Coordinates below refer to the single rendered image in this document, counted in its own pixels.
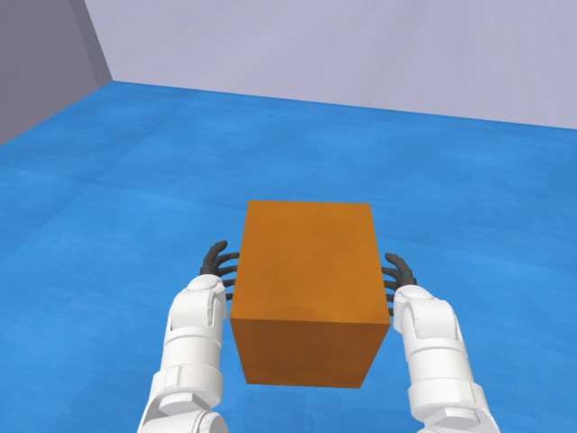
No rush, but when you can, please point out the robot left upper arm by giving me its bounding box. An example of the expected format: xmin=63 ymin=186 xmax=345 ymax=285
xmin=139 ymin=410 xmax=229 ymax=433

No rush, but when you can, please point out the right robot hand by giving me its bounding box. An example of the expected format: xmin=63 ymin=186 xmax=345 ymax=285
xmin=381 ymin=253 xmax=417 ymax=317

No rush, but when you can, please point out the carton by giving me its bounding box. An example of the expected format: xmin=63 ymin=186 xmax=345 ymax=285
xmin=229 ymin=200 xmax=391 ymax=389

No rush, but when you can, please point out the left robot hand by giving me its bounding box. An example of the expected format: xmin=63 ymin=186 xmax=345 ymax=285
xmin=199 ymin=240 xmax=240 ymax=301

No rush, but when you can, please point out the left robot forearm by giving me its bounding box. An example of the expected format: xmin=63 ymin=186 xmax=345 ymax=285
xmin=137 ymin=274 xmax=228 ymax=433

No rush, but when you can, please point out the right robot forearm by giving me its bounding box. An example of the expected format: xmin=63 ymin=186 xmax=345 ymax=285
xmin=393 ymin=285 xmax=500 ymax=433

